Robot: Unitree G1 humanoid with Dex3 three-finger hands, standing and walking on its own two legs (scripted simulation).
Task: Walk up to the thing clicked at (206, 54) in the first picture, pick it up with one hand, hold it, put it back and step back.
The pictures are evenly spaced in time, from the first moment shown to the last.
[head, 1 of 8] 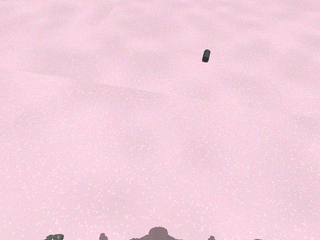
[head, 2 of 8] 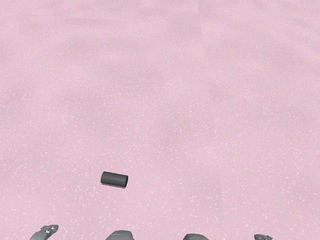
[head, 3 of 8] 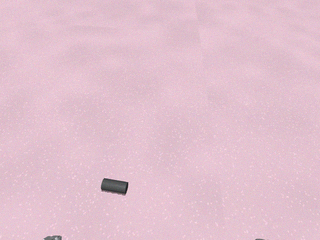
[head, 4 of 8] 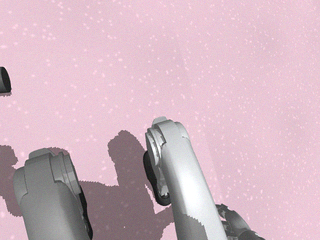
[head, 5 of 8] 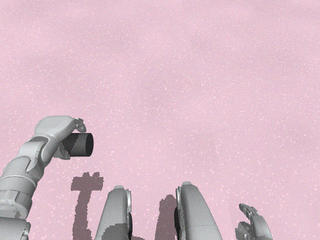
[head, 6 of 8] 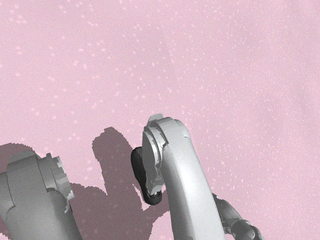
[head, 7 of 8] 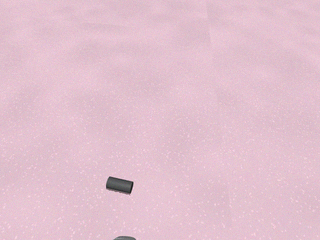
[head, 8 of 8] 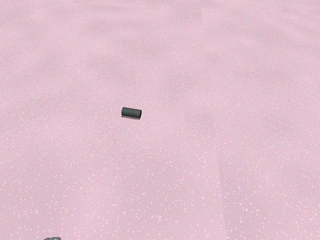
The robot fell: no
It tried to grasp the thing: yes
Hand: left
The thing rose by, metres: 0.67
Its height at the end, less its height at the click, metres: +0.00
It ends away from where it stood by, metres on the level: 0.02
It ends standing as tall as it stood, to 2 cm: yes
